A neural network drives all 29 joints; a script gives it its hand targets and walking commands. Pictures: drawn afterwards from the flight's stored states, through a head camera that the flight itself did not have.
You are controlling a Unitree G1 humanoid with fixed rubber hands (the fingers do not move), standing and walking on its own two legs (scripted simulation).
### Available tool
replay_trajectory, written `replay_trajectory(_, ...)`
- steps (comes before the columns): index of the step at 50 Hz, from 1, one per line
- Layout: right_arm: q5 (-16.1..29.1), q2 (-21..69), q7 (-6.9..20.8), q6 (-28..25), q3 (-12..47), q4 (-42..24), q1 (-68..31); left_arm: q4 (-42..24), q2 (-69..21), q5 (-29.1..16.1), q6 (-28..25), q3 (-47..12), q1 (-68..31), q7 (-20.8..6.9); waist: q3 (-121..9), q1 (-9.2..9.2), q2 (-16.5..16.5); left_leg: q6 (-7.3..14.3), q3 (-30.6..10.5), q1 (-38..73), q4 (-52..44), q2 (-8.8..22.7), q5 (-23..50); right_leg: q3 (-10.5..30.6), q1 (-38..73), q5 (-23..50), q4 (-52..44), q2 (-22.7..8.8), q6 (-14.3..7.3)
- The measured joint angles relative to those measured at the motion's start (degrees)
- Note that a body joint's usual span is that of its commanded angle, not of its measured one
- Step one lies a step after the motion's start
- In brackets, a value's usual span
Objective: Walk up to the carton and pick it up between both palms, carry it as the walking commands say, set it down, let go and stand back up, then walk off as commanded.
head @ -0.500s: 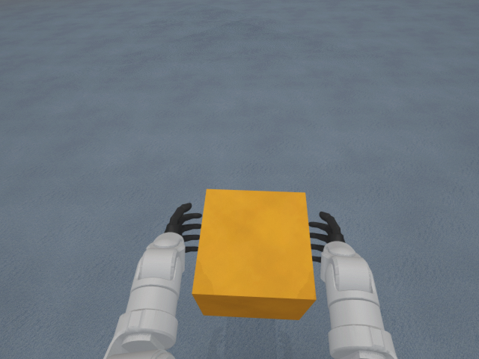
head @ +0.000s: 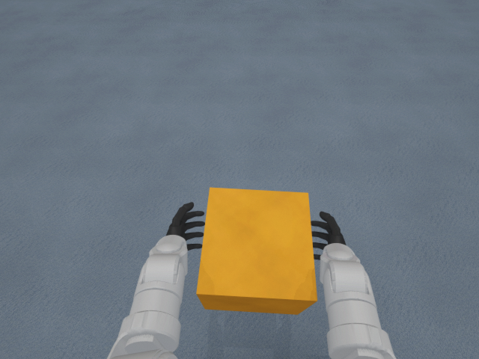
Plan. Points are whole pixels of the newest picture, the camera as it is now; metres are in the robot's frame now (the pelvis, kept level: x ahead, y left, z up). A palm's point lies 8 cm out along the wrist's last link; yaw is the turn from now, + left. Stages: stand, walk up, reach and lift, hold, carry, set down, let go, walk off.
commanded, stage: set down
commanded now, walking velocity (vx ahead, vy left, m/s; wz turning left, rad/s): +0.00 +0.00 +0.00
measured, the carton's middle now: (254, 252) +0.34 -0.04 -0.08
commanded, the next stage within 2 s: none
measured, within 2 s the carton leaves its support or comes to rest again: neither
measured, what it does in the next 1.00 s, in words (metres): lowers itself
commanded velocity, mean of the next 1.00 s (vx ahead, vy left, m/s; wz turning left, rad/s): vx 0.00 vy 0.00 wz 0.00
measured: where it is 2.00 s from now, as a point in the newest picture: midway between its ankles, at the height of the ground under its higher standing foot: outside the picture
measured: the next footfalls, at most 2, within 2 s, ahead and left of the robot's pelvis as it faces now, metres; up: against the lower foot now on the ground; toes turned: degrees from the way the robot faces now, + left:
none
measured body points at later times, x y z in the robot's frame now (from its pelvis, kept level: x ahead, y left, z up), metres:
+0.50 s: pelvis -0.01 -0.02 -0.02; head +0.15 -0.03 +0.39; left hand +0.33 +0.08 -0.12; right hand +0.28 -0.20 -0.13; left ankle -0.01 +0.12 -0.73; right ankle +0.06 -0.13 -0.73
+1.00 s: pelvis -0.07 -0.03 -0.11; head +0.12 -0.05 +0.30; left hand +0.35 +0.08 -0.19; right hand +0.27 -0.19 -0.21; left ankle -0.02 +0.12 -0.73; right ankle +0.06 -0.13 -0.73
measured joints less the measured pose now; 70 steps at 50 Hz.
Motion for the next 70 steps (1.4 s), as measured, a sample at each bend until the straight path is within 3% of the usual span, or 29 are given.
replay_trajectory(15, 2.03, -0.64, -0.53, -17.02, -0.01, 5.32, 1.99, 0.15, -1.0, 0.01, -12.56, 0.0, 3.34, 2.28, 1.09, -0.96, -1.49, -1.1, -0.04, -9.61, 1.33, -0.32, -0.43, 1.83, -11.4, -1.79, 4.89, -0.05, 0.06)
replay_trajectory(25, 8.53, -0.72, -2.46, -29.13, -0.01, 7.45, 2.22, 2.5, -0.64, 0.01, -24.74, -0.01, 3.3, 3.67, 1.11, -1.01, -1.6, -1.93, -0.04, -26.68, 8.53, -0.52, -0.52, 2.47, -28.48, -1.86, 11.74, -0.05, 0.05)
replay_trajectory(31, 13.42, -0.69, -5.27, -34.0, 2.0, 7.5, 2.03, 3.55, 0.17, -0.01, -28.42, 0.0, 0.77, 4.9, 1.07, -0.95, -1.6, -2.23, -0.03, -35.88, 16.63, -0.68, -2.18, 2.71, -37.58, -2.99, 19.07, -0.05, -0.08)
replay_trajectory(42, 16.44, -0.73, -11.2, -31.7, 5.37, 8.78, -2.92, 12.73, 6.39, -3.62, -26.92, -0.75, -10.29, 6.04, 0.98, -0.47, -1.61, -2.55, -0.04, -45.51, 31.76, -0.97, -7.05, 3.07, -47.77, -7.3, 34.0, -0.02, -0.09)
replay_trajectory(52, 15.64, -1.6, -13.07, -29.58, 4.19, 11.61, -9.45, 17.92, 8.85, -3.76, -25.34, -0.76, -18.31, 6.4, 1.04, -0.47, -1.91, -2.9, -0.08, -52.79, 37.34, -1.8, -8.42, 4.69, -55.61, -8.96, 40.46, 1.0, -0.19)
replay_trajectory(62, 14.58, -2.52, -12.82, -28.5, 1.99, 11.23, -13.58, 17.67, 8.31, -3.76, -24.72, -0.76, -21.83, 7.85, -0.96, -0.47, -1.91, -3.79, -0.08, -65.83, 44.76, -2.4, -11.01, 5.03, -69.25, -11.27, 48.34, 1.01, -0.87)
replay_trajectory(70, 17.44, -2.65, -12.68, -28.0, 1.99, 5.94, -14.29, 11.44, 7.19, -5.47, -23.52, -0.75, -21.86, 8.07, -2.77, -0.46, -1.42, -3.85, -0.08, -73.59, 50.19, -2.76, -12.92, 5.2, -77.14, -12.7, 53.41, 1.01, -0.89)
